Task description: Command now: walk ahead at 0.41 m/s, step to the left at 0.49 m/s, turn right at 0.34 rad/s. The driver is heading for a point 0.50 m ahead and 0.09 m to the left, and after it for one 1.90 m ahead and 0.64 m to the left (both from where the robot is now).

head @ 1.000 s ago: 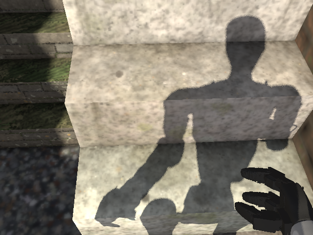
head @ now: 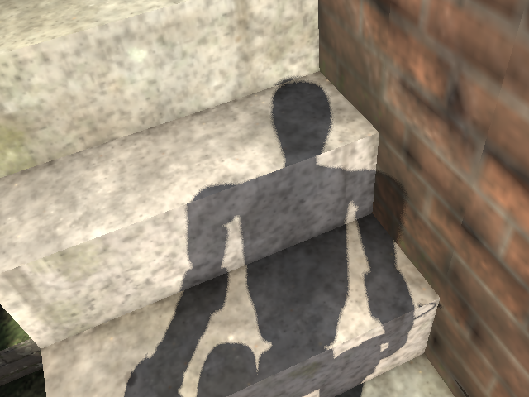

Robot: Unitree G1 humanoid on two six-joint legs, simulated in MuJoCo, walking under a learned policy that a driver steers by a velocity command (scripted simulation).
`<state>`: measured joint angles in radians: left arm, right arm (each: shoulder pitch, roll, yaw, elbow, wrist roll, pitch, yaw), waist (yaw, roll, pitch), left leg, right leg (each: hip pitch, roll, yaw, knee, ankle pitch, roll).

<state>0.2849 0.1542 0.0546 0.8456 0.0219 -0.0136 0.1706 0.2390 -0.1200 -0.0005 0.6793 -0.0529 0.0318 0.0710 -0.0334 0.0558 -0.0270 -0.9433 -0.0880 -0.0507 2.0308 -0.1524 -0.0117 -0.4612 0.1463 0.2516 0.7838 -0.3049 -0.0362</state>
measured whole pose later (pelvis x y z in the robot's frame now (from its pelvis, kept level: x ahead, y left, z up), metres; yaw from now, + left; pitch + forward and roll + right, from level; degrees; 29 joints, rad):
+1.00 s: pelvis +0.15 +0.07 +0.05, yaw +3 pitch +11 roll -3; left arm 0.33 0.43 0.12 0.84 -0.04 0.09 0.14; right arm -0.24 -0.31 0.00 0.30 0.03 0.00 0.07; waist -0.02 -0.02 0.11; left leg -0.40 -0.08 0.02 0.96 -0.25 0.20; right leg -0.34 0.03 -0.06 0.69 -0.23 0.01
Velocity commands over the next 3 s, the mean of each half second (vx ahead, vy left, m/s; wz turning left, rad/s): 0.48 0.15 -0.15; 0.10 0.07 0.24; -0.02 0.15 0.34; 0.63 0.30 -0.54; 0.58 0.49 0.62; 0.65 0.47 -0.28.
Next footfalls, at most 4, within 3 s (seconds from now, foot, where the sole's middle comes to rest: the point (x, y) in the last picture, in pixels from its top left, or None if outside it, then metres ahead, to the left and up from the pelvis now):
0.16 left None -0.03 0.20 -0.75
0.56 right None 0.10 -0.03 -0.48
0.72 right None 0.06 -0.05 -0.75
1.04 left None -0.04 0.07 -0.67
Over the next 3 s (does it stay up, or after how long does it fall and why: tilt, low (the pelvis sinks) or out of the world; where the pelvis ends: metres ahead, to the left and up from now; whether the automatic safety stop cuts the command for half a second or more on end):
stays up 0.19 0.11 0.20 its command is cut before an obstacle after 0.8 s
